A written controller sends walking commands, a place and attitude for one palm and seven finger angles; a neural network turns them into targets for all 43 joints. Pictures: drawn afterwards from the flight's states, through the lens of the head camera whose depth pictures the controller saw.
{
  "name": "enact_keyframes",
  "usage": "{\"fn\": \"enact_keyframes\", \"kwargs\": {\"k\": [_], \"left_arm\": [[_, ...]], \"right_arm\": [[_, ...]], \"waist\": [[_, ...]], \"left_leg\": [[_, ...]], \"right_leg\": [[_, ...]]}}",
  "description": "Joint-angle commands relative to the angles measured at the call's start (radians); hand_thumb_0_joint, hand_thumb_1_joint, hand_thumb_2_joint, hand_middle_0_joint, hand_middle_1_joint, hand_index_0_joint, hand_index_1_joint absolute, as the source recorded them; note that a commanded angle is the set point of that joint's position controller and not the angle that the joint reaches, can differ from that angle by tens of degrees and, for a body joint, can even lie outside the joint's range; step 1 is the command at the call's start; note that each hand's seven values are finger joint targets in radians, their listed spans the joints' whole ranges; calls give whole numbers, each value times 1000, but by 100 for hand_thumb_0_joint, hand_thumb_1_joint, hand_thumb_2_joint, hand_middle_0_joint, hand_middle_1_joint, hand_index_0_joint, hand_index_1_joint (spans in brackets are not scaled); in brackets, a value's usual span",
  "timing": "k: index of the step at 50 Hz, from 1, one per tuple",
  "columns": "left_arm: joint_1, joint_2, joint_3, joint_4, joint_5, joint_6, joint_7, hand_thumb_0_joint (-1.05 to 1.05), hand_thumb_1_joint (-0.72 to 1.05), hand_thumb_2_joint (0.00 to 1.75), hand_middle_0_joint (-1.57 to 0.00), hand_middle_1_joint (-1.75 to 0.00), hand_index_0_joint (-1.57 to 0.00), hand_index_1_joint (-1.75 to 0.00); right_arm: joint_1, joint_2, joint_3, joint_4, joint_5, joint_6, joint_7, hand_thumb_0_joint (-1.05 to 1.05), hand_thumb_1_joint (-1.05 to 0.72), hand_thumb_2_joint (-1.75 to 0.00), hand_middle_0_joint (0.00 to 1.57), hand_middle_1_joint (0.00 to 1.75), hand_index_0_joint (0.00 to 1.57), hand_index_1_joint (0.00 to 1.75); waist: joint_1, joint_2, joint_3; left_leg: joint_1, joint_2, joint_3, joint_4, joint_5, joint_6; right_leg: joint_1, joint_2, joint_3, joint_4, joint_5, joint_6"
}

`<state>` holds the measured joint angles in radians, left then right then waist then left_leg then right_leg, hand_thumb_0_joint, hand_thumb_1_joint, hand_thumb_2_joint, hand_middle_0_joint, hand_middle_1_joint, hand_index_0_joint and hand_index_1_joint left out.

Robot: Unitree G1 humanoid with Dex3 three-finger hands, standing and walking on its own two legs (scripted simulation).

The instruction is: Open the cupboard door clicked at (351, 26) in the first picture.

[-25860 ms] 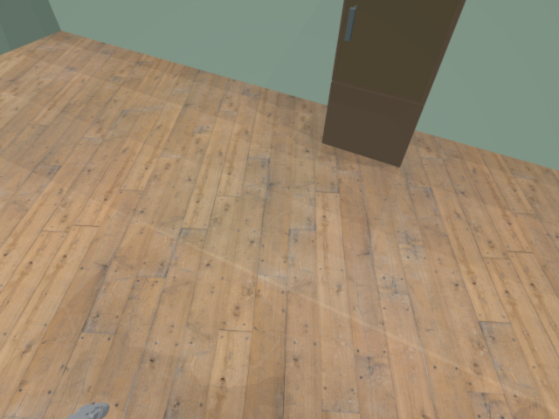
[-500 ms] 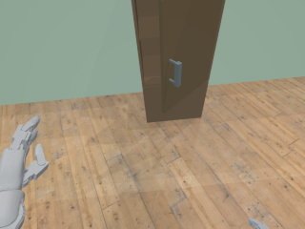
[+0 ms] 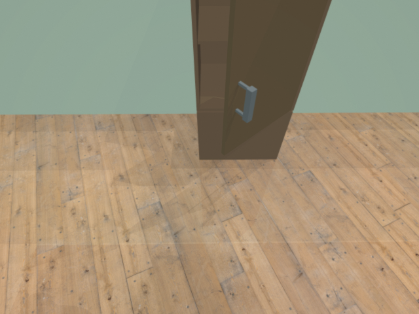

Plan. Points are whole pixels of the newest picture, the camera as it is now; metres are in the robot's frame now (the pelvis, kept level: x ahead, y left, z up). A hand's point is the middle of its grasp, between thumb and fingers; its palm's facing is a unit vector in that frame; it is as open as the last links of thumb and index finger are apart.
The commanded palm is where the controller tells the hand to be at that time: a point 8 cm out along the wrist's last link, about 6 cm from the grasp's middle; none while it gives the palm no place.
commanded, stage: let the arm hang, fingers relaxed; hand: left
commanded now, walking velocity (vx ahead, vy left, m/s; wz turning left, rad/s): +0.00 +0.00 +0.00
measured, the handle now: (244, 101) +0.73 -0.07 -0.07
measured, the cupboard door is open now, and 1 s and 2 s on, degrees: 40 40 40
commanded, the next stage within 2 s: look to check the result in 0.52 s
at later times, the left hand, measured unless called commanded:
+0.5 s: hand out of the picture +0.00 +0.18 -0.17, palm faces +0.00 -0.98 -0.19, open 7.3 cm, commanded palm none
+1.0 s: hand out of the picture -0.02 +0.19 -0.17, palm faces -0.01 -0.99 -0.15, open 7.3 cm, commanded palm none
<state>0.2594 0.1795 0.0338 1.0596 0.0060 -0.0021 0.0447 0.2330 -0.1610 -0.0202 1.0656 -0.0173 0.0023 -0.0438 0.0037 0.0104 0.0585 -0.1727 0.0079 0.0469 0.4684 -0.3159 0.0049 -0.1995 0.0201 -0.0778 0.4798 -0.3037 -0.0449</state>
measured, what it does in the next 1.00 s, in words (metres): stands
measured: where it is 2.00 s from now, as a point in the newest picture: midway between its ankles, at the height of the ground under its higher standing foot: outside the picture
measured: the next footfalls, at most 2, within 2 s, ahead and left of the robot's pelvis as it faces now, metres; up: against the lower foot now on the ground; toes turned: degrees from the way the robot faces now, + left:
none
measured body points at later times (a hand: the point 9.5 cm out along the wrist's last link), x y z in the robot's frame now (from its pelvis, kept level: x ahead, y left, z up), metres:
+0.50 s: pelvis +0.00 +0.02 +0.01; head +0.01 +0.01 +0.46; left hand +0.00 +0.24 -0.15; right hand -0.03 -0.19 -0.16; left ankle -0.05 +0.11 -0.74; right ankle -0.03 -0.08 -0.74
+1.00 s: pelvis -0.01 +0.03 +0.01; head +0.01 +0.04 +0.45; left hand -0.02 +0.24 -0.16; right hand -0.05 -0.17 -0.16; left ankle -0.05 +0.11 -0.74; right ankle -0.03 -0.08 -0.74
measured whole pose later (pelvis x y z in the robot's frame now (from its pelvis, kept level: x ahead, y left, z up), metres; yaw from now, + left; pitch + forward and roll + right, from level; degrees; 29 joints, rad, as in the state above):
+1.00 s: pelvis -0.01 +0.03 +0.01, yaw -2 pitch -1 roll +0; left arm 0.28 0.11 -0.01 1.18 0.01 0.00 0.04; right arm 0.31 -0.11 0.01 1.18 -0.01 -0.02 -0.05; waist -0.01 -0.01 0.06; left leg -0.09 -0.03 0.10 0.37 -0.27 0.05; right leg -0.14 -0.01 -0.03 0.41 -0.25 0.00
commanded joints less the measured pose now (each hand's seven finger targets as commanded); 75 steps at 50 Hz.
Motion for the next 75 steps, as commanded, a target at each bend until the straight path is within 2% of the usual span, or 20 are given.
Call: {"fn": "enact_keyframes", "kwargs": {"k": [1, 4, 8, 12, 17, 25, 29, 36, 39, 45, 47, 59, 62, 65, 66, 68, 69, 70, 72, 75], "left_arm": [[35, 79, -1, 5, -6, -23, -3, 0, 90, 90, -20, -30, -20, -30], [41, 69, -9, 40, -3, -21, -3, 0, 90, 90, -20, -30, -20, -30], [34, 63, -15, 64, -2, -16, -5, 0, 90, 90, -20, -30, -20, -30], [41, 61, -18, 78, -2, -15, -6, 0, 90, 90, -20, -30, -20, -30], [50, 61, -19, 85, -4, -17, -6, 0, 90, 90, -20, -30, -20, -30], [59, 47, -22, 95, -5, -13, -4, 0, 90, 90, -20, -30, -20, -30], [67, 40, -24, 97, -6, -12, -4, 0, 90, 90, -20, -30, -20, -30], [84, 27, -25, 103, -4, -11, -3, 0, 90, 90, -20, -30, -20, -30], [89, 22, -25, 104, -4, -11, -3, 0, 90, 90, -20, -30, -20, -30], [92, 16, -24, 108, -1, -10, -2, 0, 90, 90, -20, -30, -20, -30], [95, 16, -23, 105, -1, -11, -1, 0, 90, 90, -20, -30, -20, -30], [88, 21, -24, 103, 0, -12, -1, 0, 90, 90, -20, -30, -20, -30], [76, 34, -6, 85, 2, 1, -3, 0, 90, 90, -20, -30, -20, -30], [40, 51, 17, 43, 9, 22, -14, 0, 90, 90, -20, -30, -20, -30], [24, 51, 25, 22, 11, 29, -18, 0, 90, 90, -20, -30, -20, -30], [-11, 55, 38, -20, 17, 45, -26, 0, 90, 90, -20, -30, -20, -30], [-38, 56, 45, -43, 20, 50, -28, 0, 90, 90, -20, -30, -20, -30], [-59, 53, 51, -62, 22, 52, -30, 0, 90, 90, -20, -30, -20, -30], [-58, 43, 53, -82, 21, 46, -38, 0, 90, 90, -20, -30, -20, -30], [-42, 42, 54, -101, 19, 43, -46, 0, 90, 90, -20, -30, -20, -30]], "right_arm": [[85, -80, -1, 12, 4, -12, -10, 0, -90, -90, 20, 30, 20, 30], [73, -78, 3, 34, 3, -10, -9, 0, -90, -90, 20, 30, 20, 30], [73, -73, 10, 62, 1, -10, -7, 0, -90, -90, 20, 30, 20, 30], [76, -70, 15, 76, 2, -11, -5, 0, -90, -90, 20, 30, 20, 30], [92, -68, 18, 87, 1, -16, -5, 0, -90, -90, 20, 30, 20, 30], [126, -53, 21, 106, 0, -18, -6, 0, -90, -90, 20, 30, 20, 30], [143, -46, 22, 113, 1, -19, -6, 0, -90, -90, 20, 30, 20, 30], [160, -35, 20, 114, 1, -22, -7, 0, -90, -90, 20, 30, 20, 30], [164, -34, 19, 113, 2, -23, -7, 0, -90, -90, 20, 30, 20, 30], [169, -33, 18, 111, 2, -27, -9, 0, -90, -90, 20, 30, 20, 30], [171, -36, 18, 106, 5, -27, -9, 0, -90, -90, 20, 30, 20, 30], [161, -46, 13, 100, 3, -30, -9, 0, -90, -90, 20, 30, 20, 30], [156, -62, 1, 91, 4, -19, -17, 0, -90, -90, 20, 30, 20, 30], [143, -94, -23, 63, 1, -3, -22, 0, -90, -90, 20, 30, 20, 30], [142, -109, -31, 46, -2, 2, -25, 0, -90, -90, 20, 30, 20, 30], [130, -137, -46, 17, -6, 5, -26, 0, -90, -90, 20, 30, 20, 30], [131, -142, -49, 2, -10, 4, -26, 0, -90, -90, 20, 30, 20, 30], [124, -145, -50, -11, -13, 3, -25, 0, -90, -90, 20, 30, 20, 30], [81, -157, -54, -47, -16, 1, -20, 0, -90, -90, 20, 30, 20, 30], [49, -183, -65, -71, -18, 2, -13, 0, -90, -90, 20, 30, 20, 30]], "waist": [[-16, 36, -139], [-14, -9, -86], [-12, 9, -27], [-9, -8, 5], [-6, -13, -13], [-8, 2, 22], [-7, -19, 43], [-8, 3, 41], [-8, -11, 41], [-10, 9, 36], [-9, -9, 34], [-13, -13, 20], [-14, 6, 16], [-22, 29, 31], [-26, 50, 39], [-28, 126, 54], [-35, 132, 53], [-34, 127, 59], [-16, 48, 27], [-5, 99, 3]], "left_leg": [[135, 119, -56, -51, 650, 21], [114, 112, -56, -86, 511, 21], [80, 106, -60, -130, 398, 22], [62, 101, -60, -150, 320, 26], [70, 101, -58, -154, 321, 27], [53, 100, -61, -172, 296, 30], [34, 99, -64, -181, 247, 32], [39, 98, -64, -179, 244, 36], [38, 98, -66, -178, 232, 38], [42, 100, -69, -177, 270, 39], [40, 100, -67, -170, 273, 42], [61, 102, -69, -165, 337, 41], [93, 119, -42, -119, 370, 42], [98, 165, -48, -111, 319, 56], [95, 196, -76, -126, 298, 72], [79, 296, -138, -175, 269, 135], [73, 344, -155, -191, 288, 171], [55, 368, -159, -187, 312, 193], [49, 371, -109, -140, 397, 195], [56, 344, -10, -63, 500, 150]], "right_leg": [[110, -130, 101, -37, 571, 14], [103, -134, 115, -74, 540, 14], [94, -131, 124, -107, 425, 15], [90, -130, 131, -136, 367, 17], [104, -130, 134, -136, 369, 16], [79, -124, 140, -136, 304, 17], [68, -122, 142, -142, 254, 19], [49, -119, 143, -136, 234, 21], [44, -120, 144, -135, 226, 21], [41, -118, 139, -122, 233, 24], [45, -117, 135, -122, 237, 25], [44, -121, 131, -107, 268, 27], [-2, -113, 144, -67, 307, 24], [-97, -87, 145, 9, 242, 28], [-135, -67, 138, 57, 182, 32], [-222, -42, 107, 241, -47, 46], [-260, -48, 100, 355, -150, 50], [-278, -61, 105, 413, -190, 52], [-240, -73, 89, 401, -188, 51], [-174, -58, 33, 280, -126, 53]]}}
